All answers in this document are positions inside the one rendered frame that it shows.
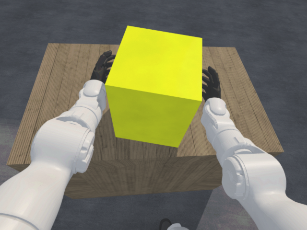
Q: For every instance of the robot right upper arm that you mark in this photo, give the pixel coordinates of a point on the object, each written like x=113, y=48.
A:
x=257, y=181

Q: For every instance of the robot right foot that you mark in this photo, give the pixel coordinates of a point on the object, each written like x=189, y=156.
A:
x=164, y=224

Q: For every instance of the robot left forearm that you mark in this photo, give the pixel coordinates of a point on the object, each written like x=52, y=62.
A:
x=87, y=111

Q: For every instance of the carton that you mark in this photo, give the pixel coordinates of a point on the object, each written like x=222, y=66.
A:
x=154, y=87

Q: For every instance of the robot left upper arm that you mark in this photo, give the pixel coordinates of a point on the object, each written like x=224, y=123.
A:
x=31, y=199

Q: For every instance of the pedestal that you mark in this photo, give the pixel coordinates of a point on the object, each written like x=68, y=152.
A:
x=124, y=167

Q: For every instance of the robot right forearm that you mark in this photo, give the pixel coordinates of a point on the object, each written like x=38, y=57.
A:
x=221, y=132

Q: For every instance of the left robot hand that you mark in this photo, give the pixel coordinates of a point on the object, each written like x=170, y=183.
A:
x=100, y=71

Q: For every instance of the right robot hand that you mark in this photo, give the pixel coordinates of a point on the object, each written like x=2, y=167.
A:
x=212, y=88

